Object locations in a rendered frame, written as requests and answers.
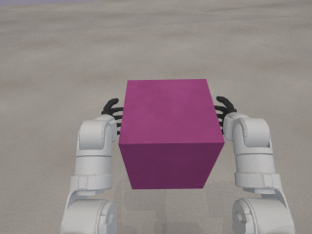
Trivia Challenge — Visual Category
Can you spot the robot left upper arm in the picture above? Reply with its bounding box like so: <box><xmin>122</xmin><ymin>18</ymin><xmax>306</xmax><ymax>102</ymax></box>
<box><xmin>61</xmin><ymin>199</ymin><xmax>117</xmax><ymax>234</ymax></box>

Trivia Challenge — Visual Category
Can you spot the robot right forearm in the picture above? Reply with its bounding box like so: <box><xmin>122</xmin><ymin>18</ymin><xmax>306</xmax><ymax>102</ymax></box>
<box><xmin>223</xmin><ymin>112</ymin><xmax>295</xmax><ymax>234</ymax></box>

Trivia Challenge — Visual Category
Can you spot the left robot hand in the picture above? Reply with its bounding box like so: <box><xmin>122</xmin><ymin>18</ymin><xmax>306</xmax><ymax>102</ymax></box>
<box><xmin>101</xmin><ymin>98</ymin><xmax>124</xmax><ymax>136</ymax></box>

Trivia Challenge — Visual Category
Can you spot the right robot hand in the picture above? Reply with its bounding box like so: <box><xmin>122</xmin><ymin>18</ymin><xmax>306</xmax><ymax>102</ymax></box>
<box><xmin>214</xmin><ymin>96</ymin><xmax>237</xmax><ymax>135</ymax></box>

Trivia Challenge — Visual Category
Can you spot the robot left forearm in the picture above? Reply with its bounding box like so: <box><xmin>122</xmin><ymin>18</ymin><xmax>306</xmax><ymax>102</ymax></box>
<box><xmin>60</xmin><ymin>114</ymin><xmax>118</xmax><ymax>234</ymax></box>

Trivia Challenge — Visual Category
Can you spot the carton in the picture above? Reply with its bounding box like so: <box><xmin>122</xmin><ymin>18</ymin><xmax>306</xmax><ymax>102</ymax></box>
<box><xmin>118</xmin><ymin>79</ymin><xmax>225</xmax><ymax>190</ymax></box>

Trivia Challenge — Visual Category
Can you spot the robot right upper arm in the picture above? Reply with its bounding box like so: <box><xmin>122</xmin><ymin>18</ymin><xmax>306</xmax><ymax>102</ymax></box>
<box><xmin>232</xmin><ymin>197</ymin><xmax>294</xmax><ymax>234</ymax></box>

